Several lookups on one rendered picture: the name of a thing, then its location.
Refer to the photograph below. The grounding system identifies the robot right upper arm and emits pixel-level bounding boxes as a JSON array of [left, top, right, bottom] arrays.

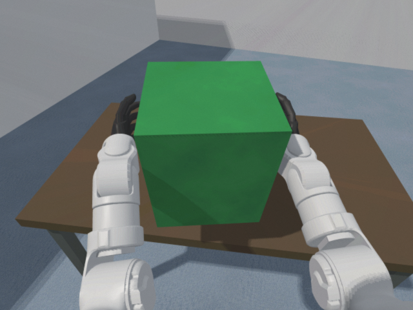
[[309, 245, 413, 310]]

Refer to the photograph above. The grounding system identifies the right robot hand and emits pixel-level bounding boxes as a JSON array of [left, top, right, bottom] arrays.
[[276, 92, 299, 134]]

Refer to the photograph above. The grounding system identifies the robot left upper arm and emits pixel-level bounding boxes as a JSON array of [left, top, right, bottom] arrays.
[[80, 258, 156, 310]]

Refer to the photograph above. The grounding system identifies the carton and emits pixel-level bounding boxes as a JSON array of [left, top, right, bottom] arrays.
[[134, 61, 292, 227]]

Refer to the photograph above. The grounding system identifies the table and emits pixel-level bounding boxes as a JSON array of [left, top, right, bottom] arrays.
[[15, 103, 413, 289]]

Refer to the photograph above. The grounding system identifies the robot right forearm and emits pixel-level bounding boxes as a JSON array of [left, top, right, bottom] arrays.
[[278, 134, 394, 294]]

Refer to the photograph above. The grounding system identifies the robot left forearm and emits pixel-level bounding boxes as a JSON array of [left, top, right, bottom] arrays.
[[79, 134, 144, 310]]

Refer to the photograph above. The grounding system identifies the left robot hand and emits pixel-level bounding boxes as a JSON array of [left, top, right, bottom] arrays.
[[111, 94, 140, 141]]

